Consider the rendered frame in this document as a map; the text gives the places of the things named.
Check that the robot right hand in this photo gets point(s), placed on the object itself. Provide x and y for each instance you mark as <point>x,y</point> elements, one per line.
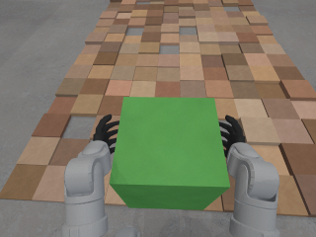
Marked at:
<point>235,134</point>

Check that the robot left thigh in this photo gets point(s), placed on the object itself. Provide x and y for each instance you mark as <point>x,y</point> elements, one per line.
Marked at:
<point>128,232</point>

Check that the carton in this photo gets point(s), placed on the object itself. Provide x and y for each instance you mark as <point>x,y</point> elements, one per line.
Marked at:
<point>169,153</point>

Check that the robot left hand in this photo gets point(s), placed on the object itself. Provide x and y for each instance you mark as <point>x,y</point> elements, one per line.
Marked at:
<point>101,133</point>

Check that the robot right forearm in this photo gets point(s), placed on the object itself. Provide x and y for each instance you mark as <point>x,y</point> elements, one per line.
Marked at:
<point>256,193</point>

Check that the robot left forearm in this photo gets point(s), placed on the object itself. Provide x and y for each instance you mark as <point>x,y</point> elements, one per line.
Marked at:
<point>84,191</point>

